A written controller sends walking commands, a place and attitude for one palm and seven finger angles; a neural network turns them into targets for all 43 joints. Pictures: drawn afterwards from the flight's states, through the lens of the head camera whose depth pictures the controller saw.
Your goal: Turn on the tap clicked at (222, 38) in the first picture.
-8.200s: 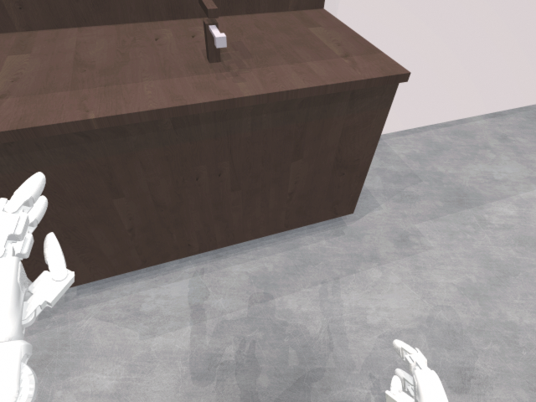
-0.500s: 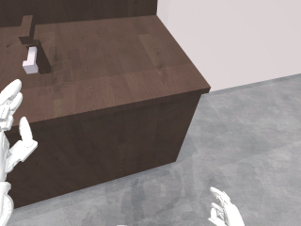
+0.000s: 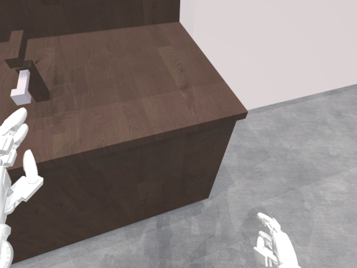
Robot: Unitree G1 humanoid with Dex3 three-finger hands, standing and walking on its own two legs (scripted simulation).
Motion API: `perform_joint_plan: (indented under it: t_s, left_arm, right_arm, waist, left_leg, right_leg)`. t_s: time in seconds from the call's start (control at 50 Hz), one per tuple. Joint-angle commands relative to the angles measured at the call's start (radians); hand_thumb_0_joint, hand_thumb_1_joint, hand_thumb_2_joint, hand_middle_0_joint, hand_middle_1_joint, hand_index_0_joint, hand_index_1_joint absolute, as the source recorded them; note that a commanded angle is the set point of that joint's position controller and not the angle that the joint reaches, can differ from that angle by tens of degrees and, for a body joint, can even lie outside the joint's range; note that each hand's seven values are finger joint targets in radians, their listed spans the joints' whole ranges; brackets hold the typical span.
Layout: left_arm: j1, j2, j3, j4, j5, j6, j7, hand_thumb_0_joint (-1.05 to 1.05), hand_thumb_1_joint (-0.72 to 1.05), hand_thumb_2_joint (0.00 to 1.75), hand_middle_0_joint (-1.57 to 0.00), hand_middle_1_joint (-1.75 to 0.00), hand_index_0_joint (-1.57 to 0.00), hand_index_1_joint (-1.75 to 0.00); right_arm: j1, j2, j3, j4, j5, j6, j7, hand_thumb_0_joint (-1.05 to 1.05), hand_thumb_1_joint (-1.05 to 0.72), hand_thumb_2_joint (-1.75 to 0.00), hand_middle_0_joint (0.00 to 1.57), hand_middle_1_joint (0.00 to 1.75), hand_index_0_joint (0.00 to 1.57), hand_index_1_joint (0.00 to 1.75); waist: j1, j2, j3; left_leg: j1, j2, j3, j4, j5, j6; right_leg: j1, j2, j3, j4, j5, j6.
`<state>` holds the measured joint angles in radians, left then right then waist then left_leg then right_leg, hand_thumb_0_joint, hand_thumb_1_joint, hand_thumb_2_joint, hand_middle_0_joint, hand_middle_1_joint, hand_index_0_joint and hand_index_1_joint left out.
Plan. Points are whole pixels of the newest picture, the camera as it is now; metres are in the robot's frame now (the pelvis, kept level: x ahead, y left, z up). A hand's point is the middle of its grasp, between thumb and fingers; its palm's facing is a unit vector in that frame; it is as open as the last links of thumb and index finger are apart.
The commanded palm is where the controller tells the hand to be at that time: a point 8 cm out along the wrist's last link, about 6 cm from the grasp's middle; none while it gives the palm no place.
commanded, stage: come to a stop and stand still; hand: left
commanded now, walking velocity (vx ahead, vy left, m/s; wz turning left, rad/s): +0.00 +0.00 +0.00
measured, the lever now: (21, 96) +0.43 +0.41 +0.12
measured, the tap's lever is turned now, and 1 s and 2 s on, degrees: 0 0 0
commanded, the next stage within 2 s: look again from close up in 0.18 s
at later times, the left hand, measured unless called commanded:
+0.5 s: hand (40, 191) +0.20 +0.25 +0.14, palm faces +0.37 -0.86 -0.35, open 7.4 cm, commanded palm +0.15 +0.28 +0.17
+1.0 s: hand (30, 186) +0.21 +0.27 +0.14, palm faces +0.40 -0.84 -0.36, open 7.4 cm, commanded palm +0.16 +0.30 +0.17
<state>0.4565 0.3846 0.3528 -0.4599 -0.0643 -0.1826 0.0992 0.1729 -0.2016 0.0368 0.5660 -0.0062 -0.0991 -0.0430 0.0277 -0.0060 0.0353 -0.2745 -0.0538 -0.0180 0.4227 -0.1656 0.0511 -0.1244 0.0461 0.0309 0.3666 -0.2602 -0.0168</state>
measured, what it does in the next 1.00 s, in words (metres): stands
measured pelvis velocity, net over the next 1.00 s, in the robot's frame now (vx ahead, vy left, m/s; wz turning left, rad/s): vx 0.00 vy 0.01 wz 0.02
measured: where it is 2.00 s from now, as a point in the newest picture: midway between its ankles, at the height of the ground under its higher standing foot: outside the picture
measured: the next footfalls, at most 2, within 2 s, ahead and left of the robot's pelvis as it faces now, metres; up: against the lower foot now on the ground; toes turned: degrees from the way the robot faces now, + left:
left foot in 1.46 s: +0.11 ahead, +0.15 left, +0.00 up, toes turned +1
right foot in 1.74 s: +0.19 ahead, -0.05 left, +0.00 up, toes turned -1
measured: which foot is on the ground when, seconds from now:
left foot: down 0.00-1.00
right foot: down 0.00-1.00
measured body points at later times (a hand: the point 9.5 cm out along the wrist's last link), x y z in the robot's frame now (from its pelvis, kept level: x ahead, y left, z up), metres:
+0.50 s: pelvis -0.01 +0.00 +0.00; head +0.00 +0.01 +0.45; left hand +0.18 +0.29 +0.16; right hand +0.16 -0.23 -0.08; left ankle +0.03 +0.08 -0.74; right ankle -0.04 -0.11 -0.74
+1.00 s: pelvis +0.00 +0.01 -0.01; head +0.01 +0.03 +0.44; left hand +0.18 +0.31 +0.16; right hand +0.18 -0.21 -0.09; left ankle +0.03 +0.08 -0.74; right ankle -0.04 -0.11 -0.74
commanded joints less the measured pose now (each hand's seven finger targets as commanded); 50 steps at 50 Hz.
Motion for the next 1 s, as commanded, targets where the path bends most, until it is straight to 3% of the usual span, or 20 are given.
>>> perform_joint_plan:
  t_s: [0.0,0.06,0.08,0.12,0.18,0.3,0.4,0.48,0.56,0.68,0.74,0.78,0.86,0.92,0.98]
  left_arm:
    - [-0.076,0.143,0.095,-0.175,-0.004,-0.048,0.022,0.0,0.9,0.9,-0.2,-0.3,-0.2,-0.3]
    - [-0.123,0.144,0.076,-0.204,0.0,-0.052,0.023,0.0,0.9,0.9,-0.2,-0.3,-0.2,-0.3]
    - [-0.135,0.17,0.097,-0.222,0.0,-0.053,0.025,0.0,0.9,0.9,-0.2,-0.3,-0.2,-0.3]
    - [-0.117,0.151,0.079,-0.209,0.002,-0.053,0.025,0.0,0.9,0.9,-0.2,-0.3,-0.2,-0.3]
    - [-0.085,0.175,0.115,-0.192,-0.003,-0.051,0.028,0.0,0.9,0.9,-0.2,-0.3,-0.2,-0.3]
    - [-0.057,0.138,0.09,-0.131,-0.01,-0.048,0.021,0.0,0.9,0.9,-0.2,-0.3,-0.2,-0.3]
    - [-0.125,0.135,0.063,-0.173,-0.003,-0.056,0.019,0.0,0.9,0.9,-0.2,-0.3,-0.2,-0.3]
    - [-0.131,0.167,0.088,-0.202,0.001,-0.061,0.023,0.0,0.9,0.9,-0.2,-0.3,-0.2,-0.3]
    - [-0.086,0.149,0.084,-0.179,0.001,-0.058,0.024,0.0,0.9,0.9,-0.2,-0.3,-0.2,-0.3]
    - [-0.08,0.152,0.089,-0.191,-0.001,-0.06,0.021,0.0,0.9,0.9,-0.2,-0.3,-0.2,-0.3]
    - [-0.065,0.136,0.077,-0.174,0.002,-0.061,0.021,0.0,0.9,0.9,-0.2,-0.3,-0.2,-0.3]
    - [-0.069,0.156,0.097,-0.184,0.002,-0.06,0.024,0.0,0.9,0.9,-0.2,-0.3,-0.2,-0.3]
    - [-0.091,0.136,0.078,-0.185,0.007,-0.059,0.024,0.0,0.9,0.9,-0.2,-0.3,-0.2,-0.3]
    - [-0.13,0.14,0.078,-0.196,0.011,-0.063,0.028,0.0,0.9,0.9,-0.2,-0.3,-0.2,-0.3]
    - [-0.165,0.162,0.097,-0.213,0.009,-0.07,0.032,0.0,0.9,0.9,-0.2,-0.3,-0.2,-0.3]
  right_arm:
    - [-0.06,-0.122,-0.053,-0.145,0.01,-0.034,-0.017,0.0,-0.9,-0.9,0.2,0.3,0.2,0.3]
    - [-0.06,-0.125,-0.054,-0.148,0.012,-0.034,-0.018,0.0,-0.9,-0.9,0.2,0.3,0.2,0.3]
    - [-0.074,-0.125,-0.052,-0.15,0.01,-0.036,-0.022,0.0,-0.9,-0.9,0.2,0.3,0.2,0.3]
    - [-0.065,-0.121,-0.051,-0.15,0.011,-0.036,-0.02,0.0,-0.9,-0.9,0.2,0.3,0.2,0.3]
    - [-0.073,-0.122,-0.054,-0.151,0.009,-0.031,-0.021,0.0,-0.9,-0.9,0.2,0.3,0.2,0.3]
    - [-0.067,-0.118,-0.052,-0.144,0.011,-0.022,-0.019,0.0,-0.9,-0.9,0.2,0.3,0.2,0.3]
    - [-0.066,-0.124,-0.055,-0.143,0.013,-0.029,-0.022,0.0,-0.9,-0.9,0.2,0.3,0.2,0.3]
    - [-0.069,-0.126,-0.056,-0.147,0.011,-0.035,-0.024,0.0,-0.9,-0.9,0.2,0.3,0.2,0.3]
    - [-0.059,-0.122,-0.056,-0.144,0.01,-0.037,-0.021,0.0,-0.9,-0.9,0.2,0.3,0.2,0.3]
    - [-0.065,-0.126,-0.057,-0.144,0.009,-0.04,-0.021,0.0,-0.9,-0.9,0.2,0.3,0.2,0.3]
    - [-0.059,-0.131,-0.062,-0.136,0.005,-0.04,-0.017,0.0,-0.9,-0.9,0.2,0.3,0.2,0.3]
    - [-0.072,-0.135,-0.065,-0.14,0.001,-0.041,-0.018,0.0,-0.9,-0.9,0.2,0.3,0.2,0.3]
    - [-0.069,-0.136,-0.07,-0.137,0.003,-0.038,-0.012,0.0,-0.9,-0.9,0.2,0.3,0.2,0.3]
    - [-0.059,-0.136,-0.07,-0.13,0.006,-0.039,-0.011,0.0,-0.9,-0.9,0.2,0.3,0.2,0.3]
    - [-0.061,-0.14,-0.071,-0.128,0.011,-0.042,-0.009,0.0,-0.9,-0.9,0.2,0.3,0.2,0.3]
  waist:
    - [-0.005,0.047,-0.198]
    - [-0.006,0.053,-0.189]
    - [-0.003,0.065,-0.187]
    - [-0.003,0.062,-0.182]
    - [0.001,0.041,-0.169]
    - [-0.004,0.039,-0.121]
    - [-0.01,0.067,-0.108]
    - [-0.007,0.084,-0.13]
    - [-0.001,0.049,-0.135]
    - [-0.005,0.094,-0.13]
    - [-0.006,0.083,-0.148]
    - [-0.008,0.075,-0.133]
    - [-0.012,0.047,-0.079]
    - [-0.016,0.057,-0.074]
    - [-0.019,0.08,-0.091]
  left_leg:
    - [0.204,0.099,-0.05,-0.017,0.31,-0.043]
    - [0.205,0.093,-0.054,-0.032,0.273,-0.039]
    - [0.207,0.091,-0.051,-0.031,0.28,-0.039]
    - [0.198,0.09,-0.055,-0.034,0.255,-0.036]
    - [0.174,0.083,-0.047,-0.028,0.217,-0.034]
    - [0.149,0.078,-0.05,-0.044,0.117,-0.035]
    - [0.162,0.079,-0.06,-0.083,0.058,-0.037]
    - [0.168,0.08,-0.065,-0.103,0.055,-0.036]
    - [0.154,0.082,-0.066,-0.093,0.048,-0.035]
    - [0.165,0.089,-0.075,-0.117,0.059,-0.045]
    - [0.127,0.101,-0.095,-0.115,-0.072,-0.026]
    - [0.087,0.101,-0.101,-0.108,-0.173,-0.013]
    - [-0.003,0.094,-0.116,-0.051,-0.284,0.0]
    - [-0.014,0.104,-0.131,-0.001,-0.251,0.011]
    - [0.017,0.116,-0.147,0.032,-0.134,0.021]
  right_leg:
    - [-0.04,-0.073,0.013,-0.041,0.282,0.003]
    - [-0.044,-0.067,0.01,-0.049,0.247,0.005]
    - [-0.042,-0.069,0.012,-0.048,0.251,0.005]
    - [-0.038,-0.069,0.012,-0.055,0.233,0.003]
    - [-0.033,-0.079,0.025,-0.077,0.232,0.003]
    - [-0.067,-0.082,0.026,-0.115,0.16,0.0]
    - [-0.084,-0.06,0.012,-0.12,0.099,0.005]
    - [-0.057,-0.052,0.009,-0.106,0.108,0.006]
    - [-0.042,-0.058,0.013,-0.113,0.115,0.005]
    - [-0.053,-0.047,-0.001,-0.093,0.103,0.005]
    - [-0.03,-0.056,-0.007,-0.063,0.037,0.0]
    - [-0.038,-0.064,0.002,-0.053,-0.034,-0.01]
    - [-0.07,-0.095,0.046,-0.037,-0.185,-0.04]
    - [-0.08,-0.114,0.065,0.021,-0.166,-0.055]
    - [-0.089,-0.113,0.056,0.123,-0.042,-0.053]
